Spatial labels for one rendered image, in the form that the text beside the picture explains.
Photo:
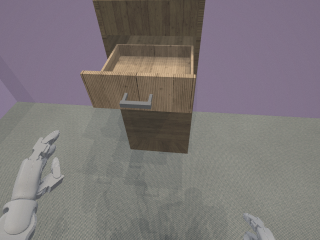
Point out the cabinet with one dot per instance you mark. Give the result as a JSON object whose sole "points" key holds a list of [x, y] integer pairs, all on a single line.
{"points": [[153, 22]]}

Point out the drawer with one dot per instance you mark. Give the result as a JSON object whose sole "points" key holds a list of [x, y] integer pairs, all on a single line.
{"points": [[165, 71]]}

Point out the robot left forearm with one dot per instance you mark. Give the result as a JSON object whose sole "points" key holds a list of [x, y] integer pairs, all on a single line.
{"points": [[19, 220]]}

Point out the handle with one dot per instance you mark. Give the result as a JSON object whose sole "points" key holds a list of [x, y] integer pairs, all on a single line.
{"points": [[124, 103]]}

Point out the left robot hand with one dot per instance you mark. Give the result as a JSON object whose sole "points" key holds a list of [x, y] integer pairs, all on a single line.
{"points": [[27, 183]]}

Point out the right robot hand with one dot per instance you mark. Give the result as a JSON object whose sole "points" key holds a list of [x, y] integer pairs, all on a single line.
{"points": [[262, 233]]}

